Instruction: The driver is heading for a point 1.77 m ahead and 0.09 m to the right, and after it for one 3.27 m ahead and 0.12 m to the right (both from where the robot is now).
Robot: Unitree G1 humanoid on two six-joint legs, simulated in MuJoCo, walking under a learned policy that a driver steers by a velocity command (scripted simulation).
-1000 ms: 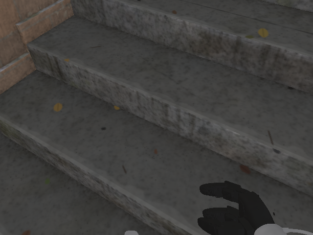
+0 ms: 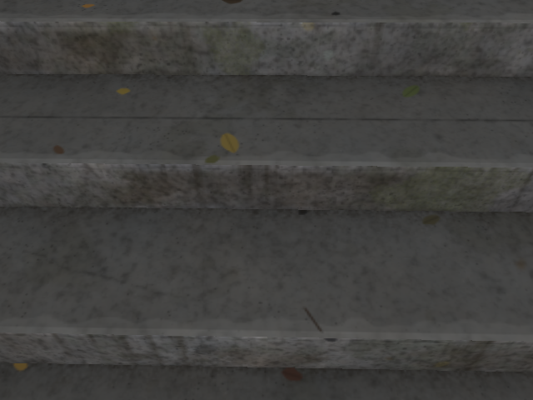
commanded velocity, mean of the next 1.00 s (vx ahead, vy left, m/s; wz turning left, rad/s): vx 0.00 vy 0.00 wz -0.24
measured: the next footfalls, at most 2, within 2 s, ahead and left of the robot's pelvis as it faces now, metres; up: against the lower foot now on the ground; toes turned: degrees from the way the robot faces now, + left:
right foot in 0.44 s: -0.01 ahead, -0.12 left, +0.00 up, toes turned -15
left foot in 1.64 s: +0.36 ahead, +0.01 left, +0.15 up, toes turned -8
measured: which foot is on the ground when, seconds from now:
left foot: down 0.00-1.00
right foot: down 0.00-0.02, up 0.04-0.42, down 0.44-1.00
